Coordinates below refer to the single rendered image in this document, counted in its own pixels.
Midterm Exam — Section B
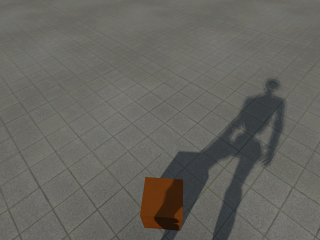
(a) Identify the carton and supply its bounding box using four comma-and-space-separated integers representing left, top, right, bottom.
140, 177, 183, 231

